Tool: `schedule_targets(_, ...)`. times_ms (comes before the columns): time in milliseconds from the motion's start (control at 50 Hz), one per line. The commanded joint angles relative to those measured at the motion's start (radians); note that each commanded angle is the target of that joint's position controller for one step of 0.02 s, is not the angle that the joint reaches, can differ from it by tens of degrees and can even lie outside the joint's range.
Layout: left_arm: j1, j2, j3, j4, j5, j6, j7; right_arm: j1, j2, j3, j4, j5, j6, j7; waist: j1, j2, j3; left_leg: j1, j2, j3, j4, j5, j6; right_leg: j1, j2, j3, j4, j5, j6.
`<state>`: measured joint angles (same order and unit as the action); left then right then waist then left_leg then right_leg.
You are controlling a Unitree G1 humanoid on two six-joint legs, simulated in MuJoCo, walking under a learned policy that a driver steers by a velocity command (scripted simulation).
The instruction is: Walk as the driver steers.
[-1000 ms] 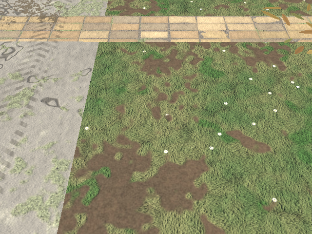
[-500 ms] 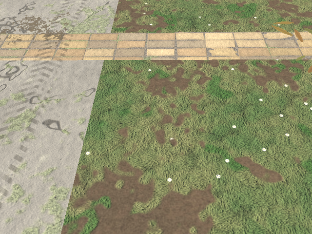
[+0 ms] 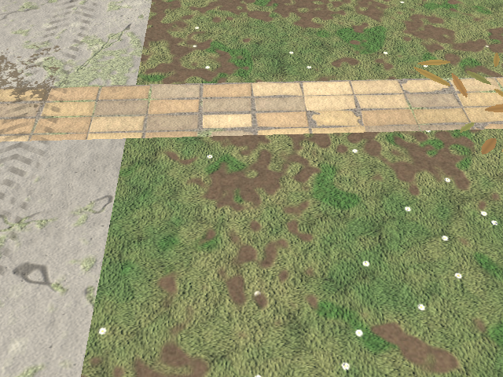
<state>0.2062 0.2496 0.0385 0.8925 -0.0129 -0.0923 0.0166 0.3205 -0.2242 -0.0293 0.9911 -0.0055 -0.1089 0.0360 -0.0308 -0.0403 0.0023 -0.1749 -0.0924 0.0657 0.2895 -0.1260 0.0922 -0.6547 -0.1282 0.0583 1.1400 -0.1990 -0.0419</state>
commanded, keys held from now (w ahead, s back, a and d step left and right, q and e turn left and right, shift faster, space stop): w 1.00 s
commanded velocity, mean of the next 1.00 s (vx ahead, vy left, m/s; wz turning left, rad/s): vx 0.50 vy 0.00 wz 0.00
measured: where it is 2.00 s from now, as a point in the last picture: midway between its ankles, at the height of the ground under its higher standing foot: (257, 215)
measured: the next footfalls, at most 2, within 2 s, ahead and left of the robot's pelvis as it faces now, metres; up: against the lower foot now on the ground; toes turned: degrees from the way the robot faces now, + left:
right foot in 0.30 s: +0.34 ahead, -0.17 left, +0.00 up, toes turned -2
left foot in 0.88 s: +0.65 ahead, +0.07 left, +0.00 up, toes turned +3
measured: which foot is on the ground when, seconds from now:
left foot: down 0.00-0.32, up 0.34-0.86, down 0.88-1.00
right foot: up 0.00-0.28, down 0.30-0.88, up 0.90-1.00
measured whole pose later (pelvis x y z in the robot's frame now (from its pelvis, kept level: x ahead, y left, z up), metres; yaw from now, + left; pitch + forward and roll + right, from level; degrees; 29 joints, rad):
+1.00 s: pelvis +0.55 -0.01 -0.01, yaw +1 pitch +2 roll +0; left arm 0.31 0.25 0.05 0.97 -0.03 -0.10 0.00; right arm 0.16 -0.24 -0.05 0.90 0.00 -0.10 0.03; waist 0.00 -0.03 0.02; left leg -0.37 -0.03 0.06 0.48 -0.15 0.06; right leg -0.38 -0.04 0.03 1.19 -0.38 -0.05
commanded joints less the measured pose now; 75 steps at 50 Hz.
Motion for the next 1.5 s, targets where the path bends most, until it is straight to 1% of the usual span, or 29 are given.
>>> schedule_targets(20,0.034,0.046,0.014,-0.042,0.012,0.004,0.007,-0.038,-0.131,-0.020,-0.054,0.001,-0.017,-0.020,0.046,0.080,0.054,-0.097,0.281,-0.213,-0.206,0.067,0.170,-0.032,-0.042,0.001,-0.136,0.153,0.028)
schedule_targets(220,-0.255,0.047,0.003,-0.141,-0.010,-0.021,-0.042,0.117,-0.173,-0.034,-0.002,0.026,0.021,-0.040,-0.043,0.096,0.082,0.172,0.338,-0.184,-0.102,0.070,0.107,0.005,0.037,-0.045,-0.598,0.187,0.007)
schedule_targets(260,-0.196,0.075,0.015,-0.135,-0.009,-0.029,-0.049,0.094,-0.188,-0.040,-0.005,0.027,0.032,-0.042,0.001,0.115,0.052,0.197,0.350,-0.187,-0.026,0.187,0.088,0.111,0.065,-0.067,-0.637,0.115,-0.022)
schedule_targets(300,0.091,0.162,0.060,-0.052,-0.006,-0.034,-0.041,0.062,-0.154,-0.025,-0.022,0.013,0.039,-0.041,0.135,0.088,-0.123,0.100,0.254,-0.104,0.318,0.421,0.038,0.505,0.084,-0.072,-0.648,0.120,-0.083)
schedule_targets(320,0.262,0.272,0.087,-0.023,0.015,-0.032,-0.035,0.129,-0.069,0.004,-0.050,0.002,0.026,-0.036,0.151,-0.095,-0.297,-0.245,0.134,-0.024,0.719,0.141,-0.028,0.909,-0.168,0.278,-0.654,0.084,-0.208)
schedule_targets(340,0.304,0.254,0.082,-0.007,0.010,-0.026,-0.041,0.175,-0.018,0.021,-0.039,0.016,0.000,-0.030,0.136,-0.269,-0.389,-0.506,0.023,-0.106,0.960,-0.410,-0.052,1.070,-0.290,0.662,-0.817,-0.046,-0.300)
schedule_targets(360,0.244,0.174,0.056,-0.018,0.006,-0.028,-0.042,0.102,-0.137,-0.008,-0.051,0.040,-0.020,-0.026,0.137,-0.170,-0.284,-0.603,0.090,-0.193,1.060,-0.387,-0.028,0.984,-0.258,0.598,-0.840,-0.084,-0.251)
schedule_targets(380,0.149,0.133,0.042,-0.041,0.006,-0.027,-0.040,0.016,-0.165,-0.015,-0.079,0.051,-0.028,-0.026,0.112,-0.108,-0.177,-0.616,0.145,-0.165,1.050,-0.296,-0.013,0.844,-0.225,0.440,-0.850,-0.014,-0.213)
schedule_targets(400,0.068,0.107,0.032,-0.054,0.010,-0.026,-0.045,-0.025,-0.154,-0.017,-0.086,0.040,-0.025,-0.031,0.080,-0.025,-0.107,-0.572,0.188,-0.143,0.989,-0.211,-0.018,0.699,-0.181,0.327,-0.886,0.079,-0.195)
schedule_targets(440,0.020,0.065,0.019,-0.051,0.019,-0.029,-0.053,-0.012,-0.121,-0.025,-0.082,0.023,0.003,-0.037,0.025,-0.035,-0.052,-0.467,0.233,-0.142,0.888,-0.128,-0.027,0.547,-0.114,0.201,-0.951,0.151,-0.172)
schedule_targets(520,0.086,0.106,0.032,-0.006,0.018,-0.034,-0.042,-0.050,-0.092,-0.028,-0.099,0.015,0.031,-0.042,0.010,-0.013,-0.001,-0.512,0.240,-0.123,0.765,-0.022,-0.057,0.510,-0.094,0.098,-1.005,0.300,-0.192)
schedule_targets(640,0.171,0.123,0.033,0.031,0.008,-0.017,-0.016,-0.271,-0.067,-0.024,-0.164,0.014,0.023,-0.032,0.068,-0.018,0.046,-0.532,0.210,-0.088,0.422,0.226,-0.072,0.554,-0.062,0.010,-1.035,0.268,-0.156)
schedule_targets(760,0.250,0.136,0.041,0.084,-0.003,0.004,-0.007,-0.418,-0.072,-0.017,-0.221,0.027,0.009,-0.002,0.102,-0.022,0.098,-0.553,0.182,-0.077,0.264,0.167,-0.043,0.719,-0.125,0.012,-0.979,0.262,-0.146)
schedule_targets(820,0.218,0.156,0.051,0.085,-0.005,0.017,-0.002,-0.365,-0.105,-0.030,-0.219,0.027,-0.001,0.010,0.053,-0.045,0.055,-0.419,0.143,-0.047,0.226,0.063,-0.005,0.758,-0.140,0.006,-0.884,0.456,-0.122)
schedule_targets(860,0.181,0.142,0.044,0.073,0.001,0.027,-0.002,-0.110,-0.175,-0.070,-0.141,0.024,-0.002,0.001,-0.074,-0.041,-0.097,-0.054,0.084,-0.001,0.212,0.068,0.041,0.679,-0.064,-0.054,-0.595,0.699,-0.080)
schedule_targets(880,0.189,0.112,0.028,0.049,0.018,0.026,-0.002,0.081,-0.254,-0.093,-0.101,0.013,0.000,-0.010,-0.130,0.072,-0.247,0.270,0.267,-0.214,0.231,0.082,0.106,0.453,0.002,-0.099,-0.271,0.426,-0.043)
schedule_targets(900,0.320,-0.038,-0.014,0.047,0.014,0.000,-0.017,0.140,-0.317,-0.103,-0.080,0.006,0.004,-0.006,-0.055,0.346,-0.378,0.594,0.490,-0.708,0.101,-0.091,0.275,0.053,0.197,-0.062,0.075,-0.289,0.020)
schedule_targets(920,0.264,0.065,0.008,0.060,-0.012,-0.026,-0.022,0.124,-0.222,-0.077,-0.084,0.015,0.004,-0.005,-0.088,0.255,-0.363,0.573,0.474,-0.789,0.020,-0.194,0.251,-0.062,0.157,0.076,0.205,-0.371,0.001)
schedule_targets(940,0.162,0.125,0.024,0.026,-0.034,-0.040,-0.024,0.030,-0.178,-0.065,-0.102,0.019,0.000,-0.009,-0.072,0.206,-0.210,0.436,0.443,-0.630,0.007,-0.151,0.198,-0.128,0.103,0.055,0.217,-0.289,-0.017)
schedule_targets(960,0.102,0.128,0.026,0.012,-0.031,-0.043,-0.016,-0.060,-0.151,-0.054,-0.123,0.015,-0.001,-0.009,-0.038,0.111,-0.134,0.277,0.406,-0.503,-0.017,-0.052,0.168,-0.086,0.045,0.026,0.170,-0.186,-0.018)
schedule_targets(1000,0.097,0.104,0.038,0.010,-0.007,-0.022,-0.005,-0.128,-0.096,-0.037,-0.125,-0.004,-0.005,-0.002,0.027,0.102,-0.063,0.067,0.338,-0.354,-0.078,0.068,0.138,0.029,-0.012,0.023,0.066,-0.089,-0.015)
schedule_targets(1100,0.038,0.063,0.041,-0.017,0.005,0.016,0.002,-0.056,-0.146,-0.049,-0.080,0.000,-0.010,-0.019,0.043,0.090,0.007,-0.004,0.317,-0.239,-0.169,0.157,0.158,-0.018,-0.034,0.002,-0.120,0.048,0.020)
schedule_targets(1220,-0.166,0.038,0.032,-0.074,0.003,0.006,-0.015,0.035,-0.157,-0.046,-0.045,0.013,0.005,-0.040,-0.016,0.095,0.047,0.058,0.276,-0.142,-0.183,0.158,0.107,-0.031,0.007,-0.039,-0.451,0.307,0.031)
schedule_targets(1320,-0.300,0.040,0.021,-0.124,-0.008,-0.004,-0.042,0.115,-0.167,-0.052,-0.001,0.020,0.024,-0.043,-0.057,0.097,0.090,0.207,0.329,-0.144,-0.129,0.164,0.105,-0.059,0.035,-0.054,-0.583,0.251,0.015)
schedule_targets(1400,-0.225,0.088,0.037,-0.123,-0.009,-0.017,-0.057,0.079,-0.194,-0.064,0.002,0.024,0.041,-0.050,0.014,0.134,0.035,0.267,0.355,-0.138,0.008,0.439,0.072,0.114,0.088,-0.089,-0.641,0.122,-0.039)
schedule_targets(1440,0.083,0.175,0.081,-0.031,0.000,-0.017,-0.046,0.043,-0.161,-0.051,-0.018,0.017,0.047,-0.049,0.155,0.102,-0.158,0.111,0.262,-0.064,0.368,0.555,0.019,0.570,0.084,-0.073,-0.634,0.165,-0.104)
schedule_targets(1460,0.237,0.278,0.105,-0.005,0.021,-0.013,-0.038,0.130,-0.071,-0.022,-0.040,0.004,0.033,-0.043,0.150,-0.100,-0.328,-0.262,0.132,-0.013,0.768,0.160,-0.046,0.983,-0.181,0.314,-0.641,0.116,-0.237)
schedule_targets(1480,0.256,0.236,0.090,0.006,0.011,-0.009,-0.041,0.161,-0.035,-0.007,-0.022,0.020,0.008,-0.035,0.142,-0.231,-0.421,-0.477,0.029,-0.132,0.989,-0.436,-0.062,1.098,-0.300,0.666,-0.810,-0.004,-0.319)
schedule_targets(1500,0.186,0.168,0.069,-0.006,0.005,-0.011,-0.039,0.078,-0.140,-0.036,-0.035,0.051,-0.008,-0.031,0.147,-0.141,-0.285,-0.573,0.093,-0.206,1.078,-0.412,-0.039,0.984,-0.265,0.555,-0.830,-0.065,-0.259)
Velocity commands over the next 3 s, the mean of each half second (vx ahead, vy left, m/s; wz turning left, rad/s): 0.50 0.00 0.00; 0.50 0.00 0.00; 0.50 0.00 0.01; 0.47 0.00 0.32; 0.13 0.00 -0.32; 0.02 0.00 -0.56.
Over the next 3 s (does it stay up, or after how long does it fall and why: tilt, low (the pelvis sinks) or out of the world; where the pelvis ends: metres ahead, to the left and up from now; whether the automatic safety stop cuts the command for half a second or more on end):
stays up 1.23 -0.01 -0.01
